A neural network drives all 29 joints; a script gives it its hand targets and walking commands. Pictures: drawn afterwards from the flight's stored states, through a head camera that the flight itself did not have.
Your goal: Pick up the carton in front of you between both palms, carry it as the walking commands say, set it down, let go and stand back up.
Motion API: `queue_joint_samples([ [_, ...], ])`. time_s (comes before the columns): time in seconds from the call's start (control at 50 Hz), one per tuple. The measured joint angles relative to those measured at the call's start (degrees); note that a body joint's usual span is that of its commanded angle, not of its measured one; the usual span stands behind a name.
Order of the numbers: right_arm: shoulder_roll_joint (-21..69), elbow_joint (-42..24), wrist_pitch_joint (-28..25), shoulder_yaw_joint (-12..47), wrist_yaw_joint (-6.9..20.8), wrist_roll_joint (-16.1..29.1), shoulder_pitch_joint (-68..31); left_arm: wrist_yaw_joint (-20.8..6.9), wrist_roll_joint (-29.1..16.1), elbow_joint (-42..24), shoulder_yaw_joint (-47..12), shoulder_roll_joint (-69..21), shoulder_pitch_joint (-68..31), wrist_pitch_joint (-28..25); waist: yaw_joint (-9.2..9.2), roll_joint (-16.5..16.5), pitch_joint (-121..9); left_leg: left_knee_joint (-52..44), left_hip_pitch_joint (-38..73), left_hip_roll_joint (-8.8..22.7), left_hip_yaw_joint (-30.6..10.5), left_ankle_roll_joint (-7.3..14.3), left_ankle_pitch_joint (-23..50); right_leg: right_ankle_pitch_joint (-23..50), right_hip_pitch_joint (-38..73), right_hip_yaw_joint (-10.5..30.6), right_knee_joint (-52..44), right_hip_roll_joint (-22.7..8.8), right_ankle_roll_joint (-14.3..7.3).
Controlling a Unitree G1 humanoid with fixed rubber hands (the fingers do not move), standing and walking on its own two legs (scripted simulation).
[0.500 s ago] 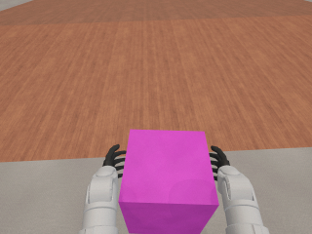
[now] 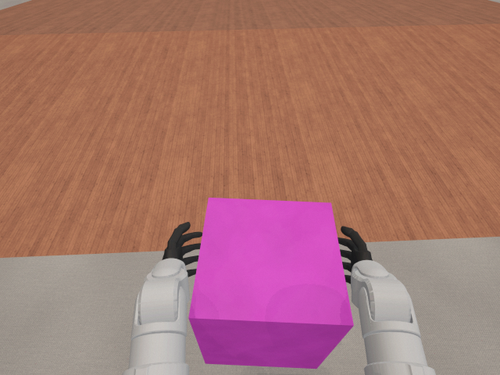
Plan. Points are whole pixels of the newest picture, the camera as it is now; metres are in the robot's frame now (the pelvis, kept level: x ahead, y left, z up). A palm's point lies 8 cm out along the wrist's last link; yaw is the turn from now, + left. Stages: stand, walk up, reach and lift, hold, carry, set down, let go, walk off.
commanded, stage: carry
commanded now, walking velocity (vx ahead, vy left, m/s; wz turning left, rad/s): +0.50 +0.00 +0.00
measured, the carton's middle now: (265, 287) +0.30 +0.00 -0.01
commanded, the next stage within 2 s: none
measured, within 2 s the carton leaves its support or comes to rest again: neither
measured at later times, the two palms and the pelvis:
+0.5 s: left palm (178, 183) +0.49 +0.17 +0.09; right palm (324, 179) +0.49 -0.13 +0.09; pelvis +0.22 +0.01 +0.00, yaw +0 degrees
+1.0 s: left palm (204, 113) +0.83 +0.15 +0.08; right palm (306, 115) +0.82 -0.15 +0.07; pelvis +0.55 +0.00 -0.02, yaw +0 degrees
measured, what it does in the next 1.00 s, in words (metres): walks ahead: right foot, then left foot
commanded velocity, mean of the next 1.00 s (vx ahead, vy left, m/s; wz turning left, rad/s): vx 0.50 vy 0.00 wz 0.00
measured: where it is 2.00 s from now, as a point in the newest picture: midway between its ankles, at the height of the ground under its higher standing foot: (251, 223)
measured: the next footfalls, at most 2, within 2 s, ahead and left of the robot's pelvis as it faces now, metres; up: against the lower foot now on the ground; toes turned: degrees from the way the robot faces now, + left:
right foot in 0.22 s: +0.11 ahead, -0.10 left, +0.00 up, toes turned -9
left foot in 0.54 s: +0.37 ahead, +0.11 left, +0.00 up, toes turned +9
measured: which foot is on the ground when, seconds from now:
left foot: down 0.00-0.24, up 0.26-0.52, down 0.54-1.00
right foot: down 0.00-0.06, up 0.08-0.20, down 0.22-0.56, up 0.58-0.96, down 0.98-1.00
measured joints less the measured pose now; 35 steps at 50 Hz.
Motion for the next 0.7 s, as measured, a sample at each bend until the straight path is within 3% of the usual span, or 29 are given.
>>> queue_joint_samples([
  [0.06,-0.3,-4.1,3.0,1.1,-0.8,2.3,0.6,1.1,-2.0,-5.1,-1.3,0.4,1.3,3.5,0.17,-0.6,-1.4,-0.1,-0.6,0.0,2.2,0.3,3.7,-3.6,-2.3,-0.4,4.0,-1.5,0.2],
  [0.14,-0.1,-9.2,8.7,4.0,-2.8,4.1,0.9,2.5,-5.8,-11.6,-2.6,2.9,2.8,9.6,0.62,0.6,-2.1,-2.1,0.9,1.3,3.9,0.7,2.9,-9.1,-7.0,-6.0,10.6,-2.1,0.1],
  [0.22,-0.7,-16.3,14.7,4.7,-4.3,5.7,2.1,3.6,-8.2,-15.8,-3.7,3.3,2.0,14.7,0.40,2.2,-1.9,-4.2,3.0,3.1,3.4,-0.1,1.6,-2.6,-6.0,-11.7,0.1,-0.2,0.3],
  [0.26,-1.5,-20.4,17.0,4.0,-4.4,6.7,2.9,4.4,-8.1,-17.8,-4.2,1.7,1.4,16.2,-0.11,2.8,-1.9,1.3,1.5,3.9,3.4,0.0,-1.8,4.5,-4.5,-13.2,-2.0,0.2,-1.6],
  [0.32,-2.2,-23.9,19.6,2.5,-4.3,8.6,4.3,5.2,-7.2,-20.7,-6.2,0.3,2.8,18.2,-0.76,0.8,-2.1,17.4,-6.2,2.8,5.8,1.1,-7.4,0.2,-2.8,-13.7,-1.3,-1.2,-2.8],
  [0.36,-1.2,-25.2,20.9,2.4,-4.2,8.7,4.9,5.4,-7.2,-23.5,-7.1,0.9,4.6,20.0,-0.54,-0.6,-2.1,21.7,-10.9,2.6,8.0,1.3,-7.5,0.1,-0.3,-13.3,-4.1,-2.1,-1.9],
  [0.48,-0.8,-28.8,22.9,4.6,-4.1,8.2,5.4,5.6,-7.9,-29.5,-6.4,1.1,5.8,23.4,1.87,-2.6,-0.7,4.4,-15.3,2.2,12.7,1.1,5.0,-2.4,8.5,-11.9,-10.2,-4.0,0.3],
  [0.54,-0.5,-29.5,23.9,4.5,-4.0,7.8,3.3,5.7,-8.2,-30.9,-5.1,1.0,4.5,24.3,2.32,-2.5,0.3,-3.1,-11.8,1.3,16.1,2.6,12.0,-9.1,10.2,-11.3,-2.7,-5.5,1.8],
  [0.56,-0.4,-28.7,23.7,4.8,-4.0,7.6,2.5,5.7,-8.4,-30.9,-4.3,1.2,4.1,24.5,2.05,-2.9,0.5,-0.8,-11.8,1.1,16.8,4.1,13.4,-10.2,8.0,-11.1,4.3,-6.7,1.7],
  [0.6,-0.1,-26.9,24.0,5.0,-4.0,6.9,1.0,5.6,-8.7,-30.1,-3.1,1.5,3.3,25.0,1.33,-2.4,1.4,1.7,-10.6,1.3,17.4,5.9,9.7,-9.5,0.5,-7.9,21.7,-5.9,1.0],
  [0.64,-0.1,-26.6,24.8,4.6,-4.1,6.7,0.9,5.6,-8.7,-29.0,-2.6,1.0,2.8,25.4,0.85,-1.3,2.1,-0.7,-7.5,1.4,17.4,5.9,7.7,-6.8,-7.2,-7.0,33.2,-4.8,-0.4],
  [0.7,-0.2,-27.5,25.1,3.8,-4.0,6.9,1.8,5.5,-8.2,-28.3,-3.4,0.5,2.7,25.2,-0.30,-0.1,2.9,-7.3,-1.8,1.2,17.0,5.0,8.3,-0.9,-15.2,-7.7,34.2,-4.8,-1.0],
])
